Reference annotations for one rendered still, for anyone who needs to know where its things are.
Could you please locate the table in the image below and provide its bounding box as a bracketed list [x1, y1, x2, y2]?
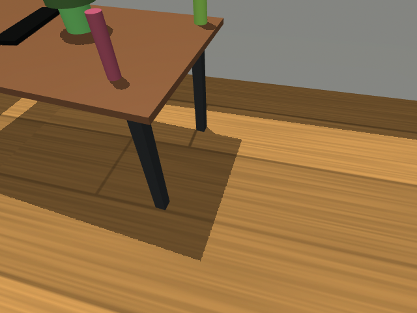
[0, 0, 223, 210]

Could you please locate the potted plant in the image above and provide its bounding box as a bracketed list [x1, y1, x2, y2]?
[43, 0, 96, 35]

